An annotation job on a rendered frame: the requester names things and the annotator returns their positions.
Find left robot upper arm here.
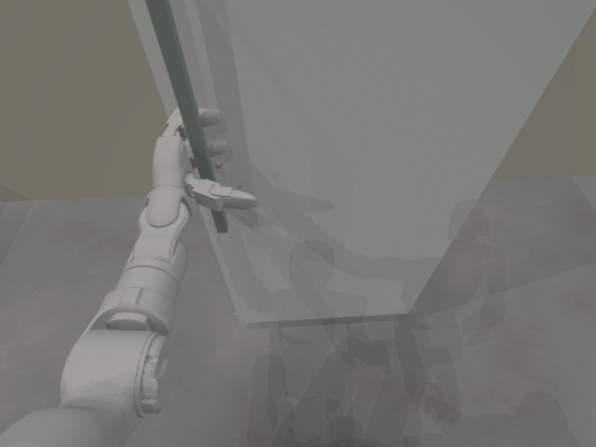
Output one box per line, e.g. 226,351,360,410
0,329,172,447

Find fridge door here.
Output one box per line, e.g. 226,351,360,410
128,0,596,323

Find robot left hand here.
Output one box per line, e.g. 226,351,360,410
152,108,257,211

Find handle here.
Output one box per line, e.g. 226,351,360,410
145,0,228,233

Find left robot forearm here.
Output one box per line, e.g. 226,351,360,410
61,186,196,400

